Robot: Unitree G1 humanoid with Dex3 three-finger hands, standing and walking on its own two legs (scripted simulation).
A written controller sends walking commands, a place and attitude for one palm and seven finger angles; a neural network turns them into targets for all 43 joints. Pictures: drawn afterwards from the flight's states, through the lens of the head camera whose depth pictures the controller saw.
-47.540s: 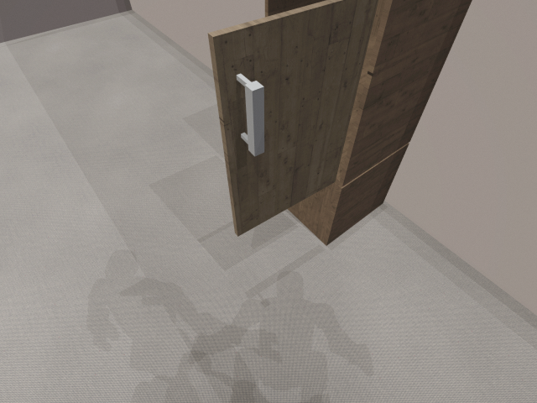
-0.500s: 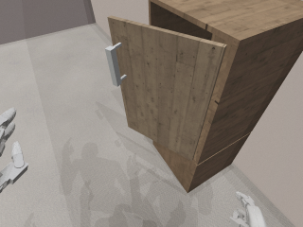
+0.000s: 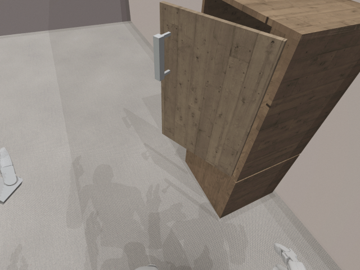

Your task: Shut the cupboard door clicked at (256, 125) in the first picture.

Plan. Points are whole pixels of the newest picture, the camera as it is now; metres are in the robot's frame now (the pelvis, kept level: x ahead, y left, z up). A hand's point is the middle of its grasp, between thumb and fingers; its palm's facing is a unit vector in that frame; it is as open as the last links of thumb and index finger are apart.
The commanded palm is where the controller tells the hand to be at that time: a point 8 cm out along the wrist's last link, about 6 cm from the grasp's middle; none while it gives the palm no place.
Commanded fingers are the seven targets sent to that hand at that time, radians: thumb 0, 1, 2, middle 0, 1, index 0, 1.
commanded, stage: step back with the hand held close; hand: left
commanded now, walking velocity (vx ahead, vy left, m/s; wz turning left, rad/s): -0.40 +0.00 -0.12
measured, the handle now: (163, 56) +0.75 +0.10 +0.11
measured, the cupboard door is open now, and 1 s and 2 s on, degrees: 26 26 26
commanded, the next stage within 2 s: stop stepping back and stand still in 0.38 s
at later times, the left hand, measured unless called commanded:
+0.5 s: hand out of the picture +0.10 +0.25 +0.20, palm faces +0.37 -0.85 -0.37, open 7.4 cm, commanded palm +0.05 +0.29 +0.20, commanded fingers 0.00 0.90 0.90 -0.20 -0.30 -0.20 -0.30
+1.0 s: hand out of the picture +0.00 +0.30 +0.21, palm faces +0.38 -0.88 -0.30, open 7.4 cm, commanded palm -0.08 +0.34 +0.20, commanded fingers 0.00 0.90 0.90 -0.20 -0.30 -0.20 -0.30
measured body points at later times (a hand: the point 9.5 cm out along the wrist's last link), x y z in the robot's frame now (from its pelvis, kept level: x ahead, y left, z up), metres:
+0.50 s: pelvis -0.13 +0.01 +0.00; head -0.11 +0.04 +0.45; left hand +0.07 +0.29 +0.22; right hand +0.05 -0.21 -0.06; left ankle +0.04 +0.08 -0.71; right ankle -0.26 -0.10 -0.72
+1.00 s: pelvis -0.27 +0.07 +0.00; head -0.29 +0.11 +0.45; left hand -0.03 +0.34 +0.22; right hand -0.21 -0.22 -0.07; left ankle -0.20 +0.18 -0.72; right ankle -0.22 -0.08 -0.68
